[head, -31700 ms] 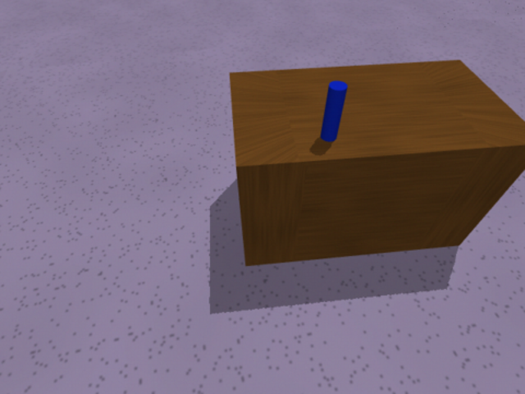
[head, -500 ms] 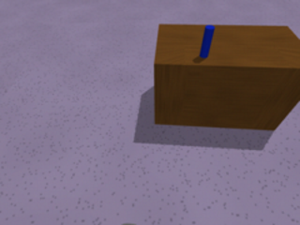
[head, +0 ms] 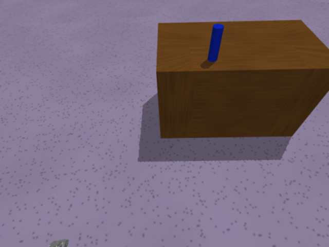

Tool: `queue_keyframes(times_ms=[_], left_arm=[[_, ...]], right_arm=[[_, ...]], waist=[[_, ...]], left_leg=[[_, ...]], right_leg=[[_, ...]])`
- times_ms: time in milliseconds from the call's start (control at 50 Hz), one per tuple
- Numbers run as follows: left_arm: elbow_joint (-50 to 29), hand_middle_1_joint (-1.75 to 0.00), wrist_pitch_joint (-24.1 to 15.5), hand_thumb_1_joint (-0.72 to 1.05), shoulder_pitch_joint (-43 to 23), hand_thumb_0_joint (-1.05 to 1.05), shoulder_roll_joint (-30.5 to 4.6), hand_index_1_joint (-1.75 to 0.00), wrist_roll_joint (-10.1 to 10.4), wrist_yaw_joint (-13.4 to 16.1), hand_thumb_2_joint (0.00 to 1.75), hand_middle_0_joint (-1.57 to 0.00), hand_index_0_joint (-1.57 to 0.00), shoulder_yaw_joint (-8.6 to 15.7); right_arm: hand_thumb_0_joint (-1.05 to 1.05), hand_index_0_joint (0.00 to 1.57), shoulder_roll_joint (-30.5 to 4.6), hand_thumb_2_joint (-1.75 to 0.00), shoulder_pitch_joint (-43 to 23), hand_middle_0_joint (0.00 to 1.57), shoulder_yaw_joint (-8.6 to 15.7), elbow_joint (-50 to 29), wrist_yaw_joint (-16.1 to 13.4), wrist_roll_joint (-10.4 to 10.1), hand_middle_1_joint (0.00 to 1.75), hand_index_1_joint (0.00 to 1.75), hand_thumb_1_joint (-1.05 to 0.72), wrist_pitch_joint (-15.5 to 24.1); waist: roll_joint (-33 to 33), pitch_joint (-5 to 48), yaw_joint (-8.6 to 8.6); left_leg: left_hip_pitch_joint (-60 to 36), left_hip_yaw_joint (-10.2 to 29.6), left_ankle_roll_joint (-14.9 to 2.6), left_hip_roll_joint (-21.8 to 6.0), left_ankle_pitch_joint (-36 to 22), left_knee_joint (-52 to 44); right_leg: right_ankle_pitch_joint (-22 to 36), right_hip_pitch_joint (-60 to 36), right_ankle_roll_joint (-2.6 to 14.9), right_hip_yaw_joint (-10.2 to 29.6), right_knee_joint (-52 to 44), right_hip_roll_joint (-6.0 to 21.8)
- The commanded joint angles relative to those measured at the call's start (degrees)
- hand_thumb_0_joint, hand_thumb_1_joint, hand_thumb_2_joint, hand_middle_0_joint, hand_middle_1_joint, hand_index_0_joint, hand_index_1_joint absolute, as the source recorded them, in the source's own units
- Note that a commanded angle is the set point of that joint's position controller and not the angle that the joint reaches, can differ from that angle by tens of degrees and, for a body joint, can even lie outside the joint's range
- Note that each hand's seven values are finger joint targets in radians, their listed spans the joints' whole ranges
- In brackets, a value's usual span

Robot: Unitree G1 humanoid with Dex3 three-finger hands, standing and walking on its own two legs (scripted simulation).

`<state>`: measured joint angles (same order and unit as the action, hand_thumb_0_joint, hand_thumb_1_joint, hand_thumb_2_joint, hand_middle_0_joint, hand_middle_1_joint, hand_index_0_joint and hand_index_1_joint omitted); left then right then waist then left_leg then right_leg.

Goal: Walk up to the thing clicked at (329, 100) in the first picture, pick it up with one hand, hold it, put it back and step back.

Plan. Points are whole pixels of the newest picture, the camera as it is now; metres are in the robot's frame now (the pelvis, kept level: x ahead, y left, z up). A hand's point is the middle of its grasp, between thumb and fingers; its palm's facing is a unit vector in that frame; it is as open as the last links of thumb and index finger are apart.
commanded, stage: step back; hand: right
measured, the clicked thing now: (215, 43) +1.04 -0.26 -0.07
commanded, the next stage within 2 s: stand in 0.42 s
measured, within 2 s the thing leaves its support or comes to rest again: neither
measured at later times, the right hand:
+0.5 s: hand out of the picture +0.11 -0.25 -0.14, palm faces -0.02 +0.94 -0.35, open 7.4 cm
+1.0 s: hand out of the picture +0.08 -0.25 -0.14, palm faces -0.03 +0.94 -0.33, open 7.4 cm
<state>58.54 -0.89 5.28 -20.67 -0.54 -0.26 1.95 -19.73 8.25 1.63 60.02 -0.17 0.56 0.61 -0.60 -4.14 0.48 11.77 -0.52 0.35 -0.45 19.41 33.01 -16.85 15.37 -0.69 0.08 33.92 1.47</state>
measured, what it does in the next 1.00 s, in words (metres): stands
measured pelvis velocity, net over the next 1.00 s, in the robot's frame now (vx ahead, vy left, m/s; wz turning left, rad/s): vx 0.00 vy -0.01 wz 0.01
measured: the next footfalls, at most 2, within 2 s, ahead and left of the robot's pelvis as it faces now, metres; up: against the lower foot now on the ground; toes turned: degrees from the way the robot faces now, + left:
none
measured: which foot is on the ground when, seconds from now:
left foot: down 0.00-1.00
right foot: down 0.00-1.00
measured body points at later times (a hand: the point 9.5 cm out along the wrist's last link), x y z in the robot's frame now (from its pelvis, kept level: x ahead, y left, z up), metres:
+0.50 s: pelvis +0.01 +0.00 +0.01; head +0.03 +0.01 +0.46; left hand +0.11 +0.31 -0.12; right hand +0.11 -0.30 -0.11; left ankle -0.02 +0.12 -0.73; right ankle +0.02 -0.13 -0.73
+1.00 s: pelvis +0.00 -0.01 +0.02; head +0.01 -0.01 +0.47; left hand +0.07 +0.30 -0.11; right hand +0.09 -0.30 -0.12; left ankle -0.02 +0.12 -0.73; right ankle +0.02 -0.13 -0.73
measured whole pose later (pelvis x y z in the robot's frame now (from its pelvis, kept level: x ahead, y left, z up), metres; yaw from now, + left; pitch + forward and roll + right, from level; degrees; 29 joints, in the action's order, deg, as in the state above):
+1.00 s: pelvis +0.00 -0.01 +0.02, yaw +1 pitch -2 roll +0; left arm 65.7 -1.1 5.4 -20.1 -0.3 -0.5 0.2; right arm -19.9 5.3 0.1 64.7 0.6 0.5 0.6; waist -0.3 -3.2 0.0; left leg 3.9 0.2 0.9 -0.8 11.2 17.4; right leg -8.8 7.2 -0.6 -0.9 18.3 1.1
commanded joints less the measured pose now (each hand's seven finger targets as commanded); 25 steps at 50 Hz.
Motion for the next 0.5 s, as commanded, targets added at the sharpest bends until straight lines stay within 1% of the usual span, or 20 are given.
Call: queue_keyframes(times_ms=[0,20,40,80,120,140,180,220,240,300,320,340,380,400,420,440,480], left_arm=[[-2.53,-0.30,-1.29,0.90,-3.12,0.00,-12.91,-0.30,-0.11,0.98,0.90,-0.20,-0.20,2.81],[-2.57,-0.30,-1.26,0.90,-3.49,0.00,-12.98,-0.30,-0.01,1.01,0.90,-0.20,-0.20,2.96],[-2.46,-0.30,-1.20,0.90,-3.16,0.00,-12.80,-0.30,0.16,1.09,0.90,-0.20,-0.20,2.91],[-2.03,-0.30,-1.06,0.90,-3.22,0.00,-12.56,-0.30,0.21,1.24,0.90,-0.20,-0.20,2.94],[-2.16,-0.30,-0.85,0.90,-4.43,0.00,-12.21,-0.30,0.15,1.29,0.90,-0.20,-0.20,2.82],[-1.70,-0.30,-0.72,0.90,-4.34,0.00,-12.18,-0.30,0.15,1.32,0.90,-0.20,-0.20,2.75],[-1.92,-0.30,-0.47,0.90,-6.33,0.00,-11.96,-0.30,0.00,1.22,0.90,-0.20,-0.20,2.62],[-1.50,-0.30,-0.35,0.90,-6.55,0.00,-11.44,-0.30,-0.03,1.02,0.90,-0.20,-0.20,2.34],[-0.89,-0.30,-0.38,0.90,-5.70,0.00,-11.51,-0.30,-0.03,0.97,0.90,-0.20,-0.20,2.34],[-0.36,-0.30,-0.59,0.90,-6.53,0.00,-11.91,-0.30,-0.30,0.78,0.90,-0.20,-0.20,2.27],[-0.13,-0.30,-0.65,0.90,-6.18,0.00,-12.07,-0.30,-0.31,0.76,0.90,-0.20,-0.20,2.26],[-0.15,-0.30,-0.72,0.90,-6.72,0.00,-12.10,-0.30,-0.38,0.67,0.90,-0.20,-0.20,2.23],[0.14,-0.30,-0.78,0.90,-6.50,0.00,-12.00,-0.30,-0.33,0.63,0.90,-0.20,-0.20,2.20],[1.40,-0.30,-0.87,0.90,-6.14,0.00,-10.55,-0.30,0.54,0.64,0.90,-0.20,-0.20,1.30],[1.67,-0.30,-0.98,0.90,-5.58,0.00,-10.13,-0.30,0.57,0.58,0.90,-0.20,-0.20,1.14],[1.90,-0.30,-0.99,0.90,-5.26,0.00,-10.42,-0.30,0.47,0.63,0.90,-0.20,-0.20,1.06],[2.43,-0.30,-1.11,0.90,-5.21,0.00,-10.93,-0.30,0.27,0.60,0.90,-0.20,-0.20,1.01]], right_arm=[[0.00,0.20,-12.77,-0.90,-2.35,0.20,2.37,-1.52,-0.76,-0.09,0.30,0.30,-0.90,1.77],[0.00,0.20,-12.81,-0.90,-1.68,0.20,2.32,-1.10,-0.98,-0.10,0.30,0.30,-0.90,1.79],[0.00,0.20,-13.03,-0.90,-2.25,0.20,2.39,-0.84,-1.12,-0.09,0.30,0.30,-0.90,1.81],[0.00,0.20,-12.51,-0.90,-2.69,0.20,2.54,-0.51,-1.26,-0.10,0.30,0.30,-0.90,1.63],[0.00,0.20,-12.40,-0.90,-3.49,0.20,2.55,-0.34,-1.34,0.07,0.30,0.30,-0.90,1.40],[0.00,0.20,-12.17,-0.90,-4.70,0.20,2.57,-0.50,-1.29,0.01,0.30,0.30,-0.90,1.29],[0.00,0.20,-11.99,-0.90,-4.75,0.20,2.42,-0.17,-1.25,0.26,0.30,0.30,-0.90,1.11],[0.00,0.20,-12.16,-0.90,-6.30,0.20,2.38,-0.20,-1.10,0.39,0.30,0.30,-0.90,1.12],[0.00,0.20,-11.81,-0.90,-7.58,0.20,2.32,-0.51,-0.96,0.30,0.30,0.30,-0.90,1.11],[0.00,0.20,-11.55,-0.90,-7.94,0.20,2.12,-0.31,-0.81,0.47,0.30,0.30,-0.90,1.01],[0.00,0.20,-11.53,-0.90,-8.03,0.20,2.10,-0.30,-0.70,0.42,0.30,0.30,-0.90,0.99],[0.00,0.20,-11.57,-0.90,-7.45,0.20,2.06,-0.03,-0.66,0.44,0.30,0.30,-0.90,0.97],[0.00,0.20,-11.46,-0.90,-7.63,0.20,1.95,0.17,-0.55,0.42,0.30,0.30,-0.90,0.99],[0.00,0.20,-11.83,-0.90,-7.48,0.20,1.69,-0.17,-0.37,0.01,0.30,0.30,-0.90,1.35],[0.00,0.20,-12.32,-0.90,-7.73,0.20,1.70,0.01,-0.28,0.00,0.30,0.30,-0.90,1.53],[0.00,0.20,-12.49,-0.90,-8.28,0.20,1.74,0.07,-0.31,0.00,0.30,0.30,-0.90,1.54],[0.00,0.20,-12.11,-0.90,-7.76,0.20,1.50,0.25,-0.25,-0.10,0.30,0.30,-0.90,1.65]], waist=[[4.05,8.64,-1.07],[2.63,9.84,-0.85],[1.02,10.72,-1.03],[0.70,11.75,-1.16],[-0.07,10.78,-1.01],[-0.03,9.85,-1.30],[-0.50,8.38,-0.73],[-1.92,7.31,-1.12],[-1.64,7.15,-1.63],[0.22,7.17,-1.12],[0.11,7.36,-1.14],[0.28,7.91,-0.78],[0.12,8.66,-0.94],[-0.91,8.49,-0.06],[-1.56,8.03,-0.49],[-1.38,7.84,-0.69],[-0.63,7.63,-0.39]], left_leg=[[0.20,4.73,-3.00,-6.55,-24.35,-5.77],[-0.49,3.99,-2.46,-6.29,-26.99,-5.76],[-1.43,3.64,-2.42,-6.13,-29.49,-5.44],[-2.53,2.87,-2.22,-5.96,-31.58,-4.97],[-2.50,2.96,-2.26,-6.13,-30.85,-5.73],[-2.20,3.20,-2.29,-6.08,-29.16,-6.05],[-1.41,3.84,-2.42,-6.53,-25.88,-8.19],[-0.85,4.70,-2.52,-7.00,-23.04,-10.23],[-1.21,4.69,-2.51,-7.03,-21.31,-10.60],[-1.18,3.88,-2.08,-6.18,-18.38,-11.23],[-2.38,3.65,-1.91,-6.17,-17.99,-11.59],[-2.57,3.60,-1.87,-6.07,-18.49,-11.69],[-4.05,3.38,-1.69,-6.08,-19.87,-11.89],[-6.04,5.65,-1.56,-6.93,-21.03,-14.61],[-5.91,5.95,-1.72,-7.33,-21.83,-15.12],[-6.24,5.90,-1.69,-7.32,-21.48,-15.50],[-7.14,5.76,-1.41,-7.36,-22.01,-16.15]], right_leg=[[21.57,-9.42,3.49,4.95,-5.71,5.45],[24.46,-10.97,3.84,4.69,-4.81,5.96],[26.80,-11.35,3.92,4.28,-4.35,5.96],[28.55,-11.97,4.10,3.65,-4.10,6.12],[26.69,-11.24,4.00,3.34,-4.70,5.96],[25.78,-10.57,3.78,3.27,-5.36,5.81],[21.34,-9.62,3.69,3.39,-6.22,5.56],[18.40,-9.44,3.29,3.11,-7.15,5.14],[17.99,-9.43,3.05,3.21,-8.29,5.15],[18.07,-10.70,2.95,4.05,-10.62,5.70],[17.72,-10.03,2.92,4.33,-11.50,5.96],[18.08,-11.05,2.92,4.34,-11.72,6.01],[18.69,-10.92,2.91,4.10,-12.11,5.90],[19.38,-10.59,2.33,4.97,-12.90,5.79],[19.74,-11.21,1.85,4.53,-13.49,5.48],[19.30,-11.13,1.66,4.25,-14.14,5.41],[19.16,-11.36,1.67,4.17,-14.63,5.47]])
